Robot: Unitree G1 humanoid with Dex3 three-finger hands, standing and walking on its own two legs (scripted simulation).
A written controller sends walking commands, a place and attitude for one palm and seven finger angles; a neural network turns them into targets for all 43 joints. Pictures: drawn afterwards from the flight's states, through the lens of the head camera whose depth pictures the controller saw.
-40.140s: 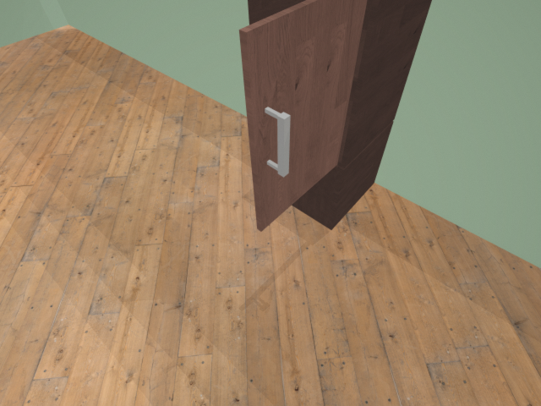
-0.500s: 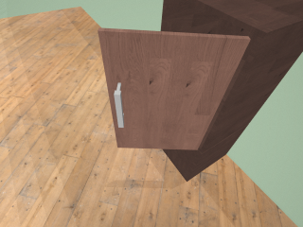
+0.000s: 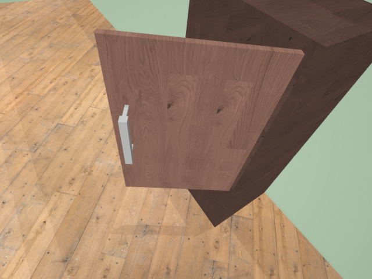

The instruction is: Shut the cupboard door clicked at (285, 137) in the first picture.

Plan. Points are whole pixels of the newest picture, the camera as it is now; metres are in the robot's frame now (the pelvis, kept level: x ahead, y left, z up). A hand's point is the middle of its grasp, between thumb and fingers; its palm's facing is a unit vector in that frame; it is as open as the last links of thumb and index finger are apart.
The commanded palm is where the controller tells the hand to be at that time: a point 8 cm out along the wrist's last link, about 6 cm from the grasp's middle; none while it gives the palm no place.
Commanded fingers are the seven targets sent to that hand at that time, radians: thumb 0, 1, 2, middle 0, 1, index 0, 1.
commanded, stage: come to a stop and stand still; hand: left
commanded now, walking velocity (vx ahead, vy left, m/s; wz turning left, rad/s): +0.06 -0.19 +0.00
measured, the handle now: (127, 136) +0.44 +0.19 +0.01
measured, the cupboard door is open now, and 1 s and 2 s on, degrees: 57 57 57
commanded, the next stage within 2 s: look again from close up in 1.40 s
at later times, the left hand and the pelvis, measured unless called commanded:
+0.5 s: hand out of the picture +0.08 +0.12 -0.16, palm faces +0.09 -0.97 -0.22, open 7.3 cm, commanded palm none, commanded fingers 0.00 0.90 0.90 -0.20 -0.30 -0.20 -0.30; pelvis +0.03 -0.06 +0.01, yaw +4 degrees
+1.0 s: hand out of the picture +0.02 +0.12 -0.16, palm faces +0.05 -0.97 -0.23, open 7.3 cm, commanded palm none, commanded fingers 0.00 0.90 0.90 -0.20 -0.30 -0.20 -0.30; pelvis +0.00 -0.05 +0.01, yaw +3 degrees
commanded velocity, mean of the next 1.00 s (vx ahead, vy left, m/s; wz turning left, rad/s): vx -0.02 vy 0.05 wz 0.02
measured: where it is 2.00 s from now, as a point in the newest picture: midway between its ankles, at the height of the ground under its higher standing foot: outside the picture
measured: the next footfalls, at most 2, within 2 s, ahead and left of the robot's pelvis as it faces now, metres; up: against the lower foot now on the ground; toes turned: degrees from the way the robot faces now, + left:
right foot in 0.30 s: +0.11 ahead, -0.21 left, +0.00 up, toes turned -1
left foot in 0.56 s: +0.06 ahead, +0.03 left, +0.00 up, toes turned +5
